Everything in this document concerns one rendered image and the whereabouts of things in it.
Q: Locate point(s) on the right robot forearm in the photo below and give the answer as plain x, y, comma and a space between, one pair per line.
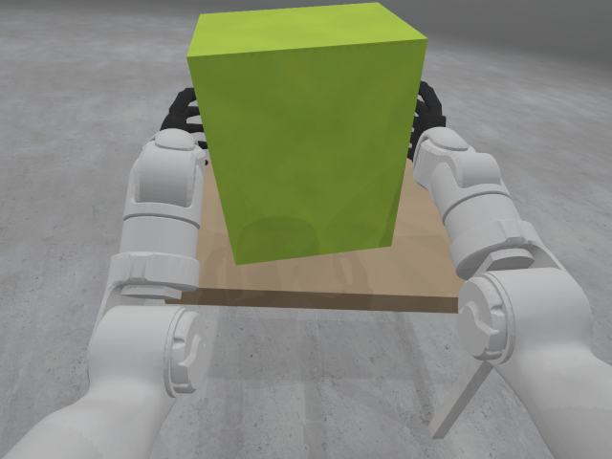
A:
484, 228

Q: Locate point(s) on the robot right upper arm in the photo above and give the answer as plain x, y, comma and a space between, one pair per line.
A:
534, 327

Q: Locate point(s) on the left robot hand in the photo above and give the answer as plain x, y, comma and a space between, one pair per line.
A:
179, 111

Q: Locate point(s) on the right robot hand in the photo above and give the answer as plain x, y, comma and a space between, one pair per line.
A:
430, 115

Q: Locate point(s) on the robot left upper arm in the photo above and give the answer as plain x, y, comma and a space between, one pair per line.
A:
142, 359

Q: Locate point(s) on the left robot forearm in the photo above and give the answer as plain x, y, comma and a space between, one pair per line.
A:
162, 215

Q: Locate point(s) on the carton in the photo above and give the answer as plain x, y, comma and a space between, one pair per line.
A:
307, 114

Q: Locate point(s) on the table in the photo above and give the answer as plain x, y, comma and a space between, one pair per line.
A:
415, 274

